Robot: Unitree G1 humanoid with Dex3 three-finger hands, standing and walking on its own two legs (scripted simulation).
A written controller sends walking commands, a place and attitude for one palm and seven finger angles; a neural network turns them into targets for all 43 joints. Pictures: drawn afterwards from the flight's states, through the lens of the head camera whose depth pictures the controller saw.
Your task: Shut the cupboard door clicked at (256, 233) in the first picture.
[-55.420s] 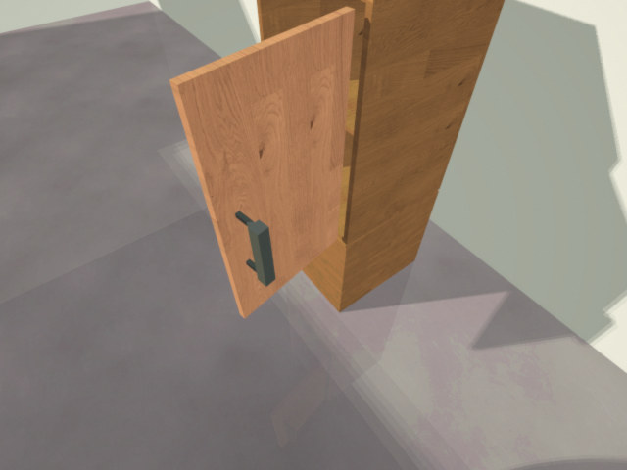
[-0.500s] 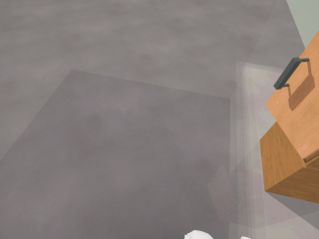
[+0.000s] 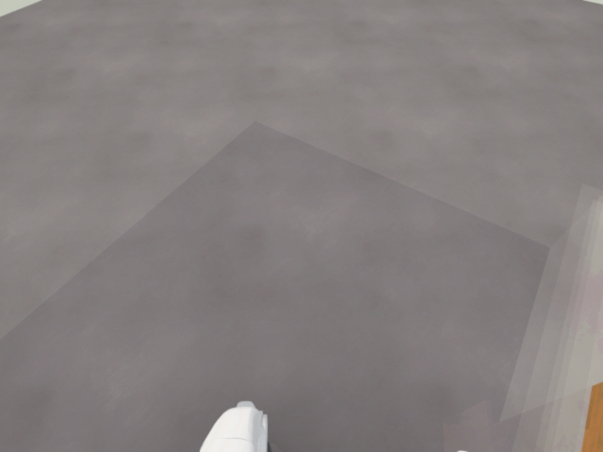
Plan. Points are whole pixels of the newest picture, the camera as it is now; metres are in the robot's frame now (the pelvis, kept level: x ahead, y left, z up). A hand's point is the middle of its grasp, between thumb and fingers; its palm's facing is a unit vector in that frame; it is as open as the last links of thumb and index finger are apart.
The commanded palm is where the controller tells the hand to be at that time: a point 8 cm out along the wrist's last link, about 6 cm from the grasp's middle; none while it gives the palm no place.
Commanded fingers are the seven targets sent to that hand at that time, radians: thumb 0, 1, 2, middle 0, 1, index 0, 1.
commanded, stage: walk to a spot facing it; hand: left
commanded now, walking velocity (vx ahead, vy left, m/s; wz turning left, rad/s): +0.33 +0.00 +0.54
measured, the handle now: out of the picture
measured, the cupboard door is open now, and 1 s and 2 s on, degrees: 24 24 24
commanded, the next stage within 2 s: turn to face it in 0.84 s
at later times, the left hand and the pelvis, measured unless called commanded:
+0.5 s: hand (169, 345) +0.29 +0.25 -0.15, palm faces +0.17 -0.96 -0.23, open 7.4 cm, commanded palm none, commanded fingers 0.00 0.90 0.90 -0.20 -0.30 -0.20 -0.30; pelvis +0.20 +0.03 +0.00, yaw +11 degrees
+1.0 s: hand (185, 360) +0.27 +0.23 -0.18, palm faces +0.50 -0.83 -0.25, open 7.3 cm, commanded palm none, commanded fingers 0.00 0.90 0.90 -0.20 -0.30 -0.20 -0.30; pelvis +0.35 +0.03 -0.01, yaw +29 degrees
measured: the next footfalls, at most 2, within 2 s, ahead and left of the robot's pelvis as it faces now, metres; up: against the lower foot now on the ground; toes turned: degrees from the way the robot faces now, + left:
left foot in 0.16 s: +0.20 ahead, +0.12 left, +0.00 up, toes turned +11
right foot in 0.62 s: +0.39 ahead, -0.08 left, +0.00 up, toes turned +9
